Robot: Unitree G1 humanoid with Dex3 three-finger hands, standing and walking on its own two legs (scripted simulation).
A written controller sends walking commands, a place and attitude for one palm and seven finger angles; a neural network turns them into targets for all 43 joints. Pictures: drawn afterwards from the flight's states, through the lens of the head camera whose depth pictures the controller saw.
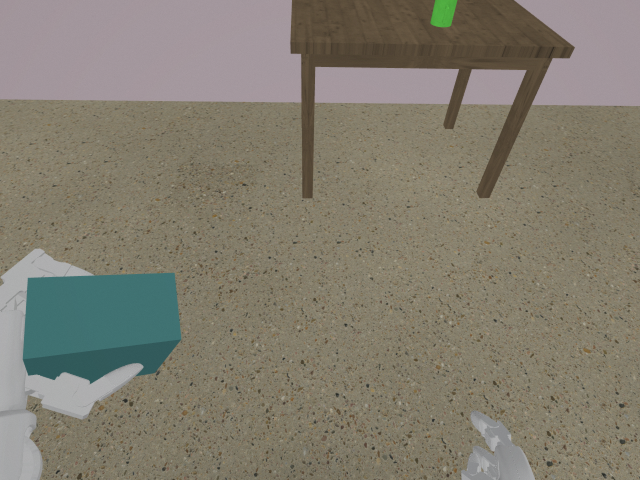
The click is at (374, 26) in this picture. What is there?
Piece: table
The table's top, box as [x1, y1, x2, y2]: [290, 0, 574, 57]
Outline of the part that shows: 292,0 290,39 291,53 569,57 574,47 513,0 457,0 452,23 449,27 437,27 429,22 434,0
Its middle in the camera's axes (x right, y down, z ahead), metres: +0.39 -0.96 +1.65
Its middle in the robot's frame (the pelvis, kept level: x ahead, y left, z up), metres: +1.90 -0.27 -0.05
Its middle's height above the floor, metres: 0.73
